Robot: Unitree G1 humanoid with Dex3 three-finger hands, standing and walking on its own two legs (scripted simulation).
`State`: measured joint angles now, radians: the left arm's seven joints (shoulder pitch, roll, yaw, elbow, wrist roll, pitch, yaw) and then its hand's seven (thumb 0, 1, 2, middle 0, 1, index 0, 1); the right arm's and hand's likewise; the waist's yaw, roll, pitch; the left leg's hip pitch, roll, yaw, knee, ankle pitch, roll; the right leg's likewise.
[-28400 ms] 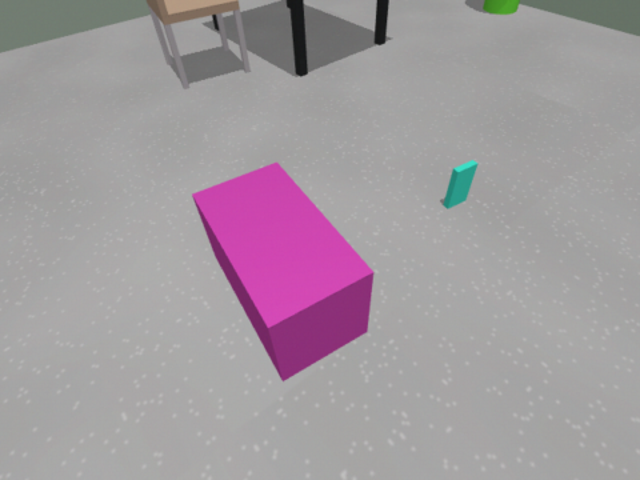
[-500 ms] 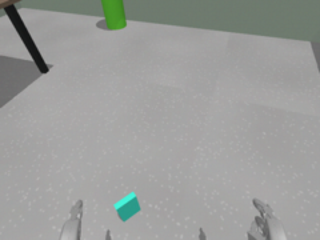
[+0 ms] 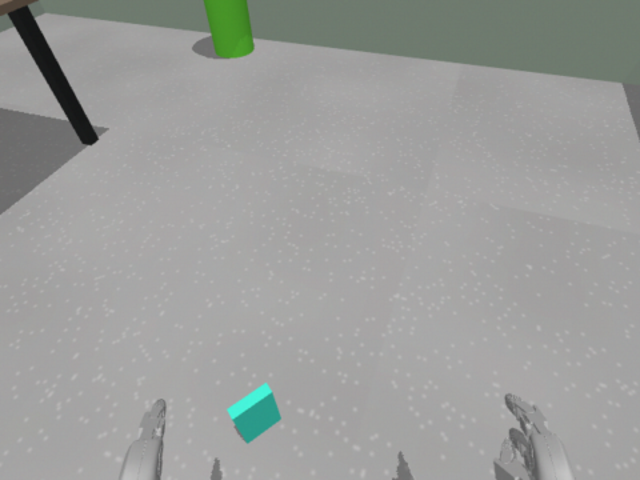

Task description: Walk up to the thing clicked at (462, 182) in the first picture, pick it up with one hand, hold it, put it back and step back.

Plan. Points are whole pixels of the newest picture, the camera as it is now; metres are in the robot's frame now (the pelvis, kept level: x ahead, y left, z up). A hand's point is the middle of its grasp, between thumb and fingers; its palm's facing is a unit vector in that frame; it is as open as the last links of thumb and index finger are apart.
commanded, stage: home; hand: left
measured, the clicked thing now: (256, 414) +0.41 +0.22 -0.61
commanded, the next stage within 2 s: stand in 0.52 s
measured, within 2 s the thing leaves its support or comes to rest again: neither
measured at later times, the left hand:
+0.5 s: hand (187, 468) +0.18 +0.19 -0.05, palm faces +0.10 -0.95 -0.29, open 17.7 cm
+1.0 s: hand out of the picture +0.15 +0.21 -0.09, palm faces -0.04 -0.94 -0.34, open 11.1 cm
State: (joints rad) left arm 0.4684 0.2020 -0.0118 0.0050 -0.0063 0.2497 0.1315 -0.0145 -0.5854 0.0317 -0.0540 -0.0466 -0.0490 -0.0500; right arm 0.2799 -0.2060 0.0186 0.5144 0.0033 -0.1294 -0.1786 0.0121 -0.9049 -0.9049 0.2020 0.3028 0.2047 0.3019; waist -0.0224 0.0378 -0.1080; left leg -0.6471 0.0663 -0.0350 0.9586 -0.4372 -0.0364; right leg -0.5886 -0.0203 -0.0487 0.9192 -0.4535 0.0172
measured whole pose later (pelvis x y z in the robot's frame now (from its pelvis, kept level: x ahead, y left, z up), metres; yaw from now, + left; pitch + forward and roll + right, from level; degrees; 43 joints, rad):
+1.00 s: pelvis -0.01 +0.01 +0.01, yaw +0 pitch +2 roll +0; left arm 0.27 0.29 -0.02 0.47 0.07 0.06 0.03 -0.01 0.28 0.73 -0.20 -0.28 -0.19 -0.28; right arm 0.19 -0.27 0.00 0.74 -0.07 -0.03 -0.03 0.01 -0.90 -0.90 0.20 0.30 0.21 0.30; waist 0.01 -0.01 -0.01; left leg -0.51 0.03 -0.01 0.88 -0.40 -0.01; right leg -0.47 -0.05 -0.02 0.87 -0.44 0.02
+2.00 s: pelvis -0.01 +0.01 +0.06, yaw +0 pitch -4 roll +0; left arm 0.14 0.33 0.00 1.16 0.03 -0.01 0.01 0.00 0.90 0.90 -0.20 -0.30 -0.20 -0.30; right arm 0.15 -0.33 -0.02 1.15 -0.02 0.01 0.01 0.00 -0.91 -0.90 0.20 0.30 0.20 0.30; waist 0.00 0.02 0.05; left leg -0.15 0.03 0.01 0.37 -0.15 -0.02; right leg -0.12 -0.05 -0.03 0.36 -0.18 0.04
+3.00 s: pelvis +0.02 +0.00 +0.06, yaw -1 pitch -3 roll +0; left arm 0.11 0.33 0.01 1.15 0.02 0.00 0.00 0.00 0.90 0.90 -0.20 -0.30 -0.20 -0.30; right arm 0.11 -0.34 -0.01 1.15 -0.02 0.00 0.01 0.00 -0.91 -0.90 0.20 0.30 0.20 0.30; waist -0.01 0.01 0.05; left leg -0.12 0.04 0.02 0.33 -0.17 -0.03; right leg -0.08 -0.04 -0.03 0.32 -0.19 0.03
